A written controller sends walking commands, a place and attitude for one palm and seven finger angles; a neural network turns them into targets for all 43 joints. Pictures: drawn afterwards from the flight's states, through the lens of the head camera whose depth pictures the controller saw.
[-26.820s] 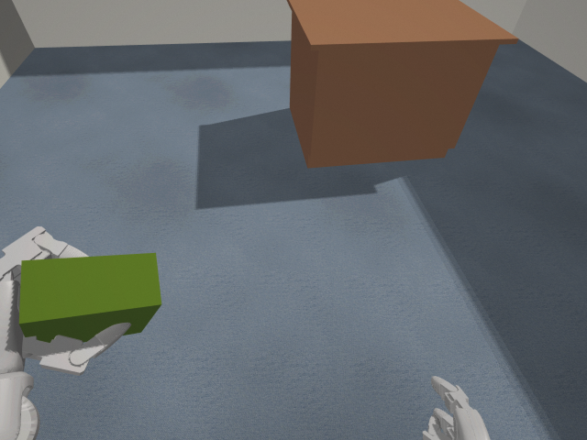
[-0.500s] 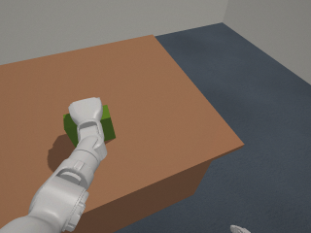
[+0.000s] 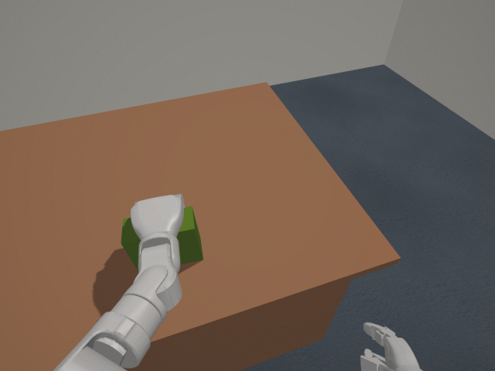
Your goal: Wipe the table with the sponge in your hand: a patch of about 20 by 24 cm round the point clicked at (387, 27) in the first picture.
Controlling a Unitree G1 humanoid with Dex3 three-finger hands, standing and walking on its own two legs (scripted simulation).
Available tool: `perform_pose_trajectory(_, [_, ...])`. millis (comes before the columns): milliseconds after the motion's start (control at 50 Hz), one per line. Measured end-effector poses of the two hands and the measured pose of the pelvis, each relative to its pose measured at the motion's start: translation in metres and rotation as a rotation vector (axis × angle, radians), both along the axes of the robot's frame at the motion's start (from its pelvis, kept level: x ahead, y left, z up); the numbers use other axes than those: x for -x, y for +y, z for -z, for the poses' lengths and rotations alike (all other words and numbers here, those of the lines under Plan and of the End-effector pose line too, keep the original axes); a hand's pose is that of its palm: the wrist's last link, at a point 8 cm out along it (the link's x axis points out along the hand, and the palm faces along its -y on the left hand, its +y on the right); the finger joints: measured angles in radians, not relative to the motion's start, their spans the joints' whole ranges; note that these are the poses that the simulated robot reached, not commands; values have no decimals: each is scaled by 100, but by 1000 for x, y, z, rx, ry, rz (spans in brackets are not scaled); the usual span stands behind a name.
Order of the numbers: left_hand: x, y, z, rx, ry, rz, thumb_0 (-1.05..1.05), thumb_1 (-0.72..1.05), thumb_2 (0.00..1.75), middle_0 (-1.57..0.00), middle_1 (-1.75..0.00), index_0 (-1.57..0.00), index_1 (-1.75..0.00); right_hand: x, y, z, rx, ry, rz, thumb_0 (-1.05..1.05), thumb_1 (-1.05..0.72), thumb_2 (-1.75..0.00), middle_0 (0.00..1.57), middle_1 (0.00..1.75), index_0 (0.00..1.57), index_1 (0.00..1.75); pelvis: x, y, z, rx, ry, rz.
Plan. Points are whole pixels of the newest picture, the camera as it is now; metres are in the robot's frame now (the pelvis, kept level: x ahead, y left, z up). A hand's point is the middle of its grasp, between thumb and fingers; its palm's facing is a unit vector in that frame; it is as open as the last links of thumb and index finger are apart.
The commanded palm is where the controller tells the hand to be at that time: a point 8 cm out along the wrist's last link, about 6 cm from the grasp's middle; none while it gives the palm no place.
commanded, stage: wipe back along the third lane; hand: left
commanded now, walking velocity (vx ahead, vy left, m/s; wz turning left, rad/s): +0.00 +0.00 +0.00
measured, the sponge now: (167, 245) +0.34 +0.20 -0.01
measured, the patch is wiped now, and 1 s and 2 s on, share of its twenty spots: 0.95 0.95 0.95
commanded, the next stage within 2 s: slide back across to the middle lane in 1.16 s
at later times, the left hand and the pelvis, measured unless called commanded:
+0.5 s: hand (171, 256) +0.30 +0.17 +0.02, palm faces -0.03 -0.04 -1.00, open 9.3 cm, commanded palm +0.25 +0.16 +0.04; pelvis -0.02 -0.01 +0.00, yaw -1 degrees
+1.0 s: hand (171, 272) +0.27 +0.16 +0.02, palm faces -0.02 -0.06 -1.00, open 9.3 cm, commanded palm +0.23 +0.15 +0.04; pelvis -0.02 -0.01 +0.00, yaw -1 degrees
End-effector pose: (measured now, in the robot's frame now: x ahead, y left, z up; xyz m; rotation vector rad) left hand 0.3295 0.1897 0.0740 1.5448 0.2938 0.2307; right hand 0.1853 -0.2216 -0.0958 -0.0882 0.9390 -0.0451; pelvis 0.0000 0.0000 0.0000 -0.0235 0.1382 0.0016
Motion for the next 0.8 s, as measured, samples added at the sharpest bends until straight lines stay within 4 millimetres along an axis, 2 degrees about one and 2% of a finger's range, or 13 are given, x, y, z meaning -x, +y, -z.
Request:
perform_pose_trajectory(220, [27, -14, 1, 11, -7, 17, 1, -43, 110, -77, -143, -78, -145, 8, -5, 2, -26, -15, 6, 1, -91, -89, 20, 30, 20, 30, 7, -8, 0, -10, -31, 7])
perform_pose_trajectory(500, [46, -21, 1, 21, -11, 24, 1, -43, 110, -76, -143, -78, -145, 18, -19, -1, -17, -49, 28, 1, -91, -89, 20, 30, 20, 30, 17, -15, 0, -15, -52, 13])
perform_pose_trajectory(640, [59, -23, 2, 34, -22, 32, 2, -43, 110, -76, -144, -78, -145, 14, -19, -6, -24, -78, 28, 2, -91, -89, 20, 30, 20, 30, 18, -15, -1, -16, -66, 20])
perform_pose_trajectory(800, [75, -28, 2, 40, -34, 44, 3, -42, 110, -76, -144, -78, -145, 0, -10, -14, -44, -124, 4, 2, -91, -89, 20, 30, 20, 30, 18, -13, -1, -17, -81, 22])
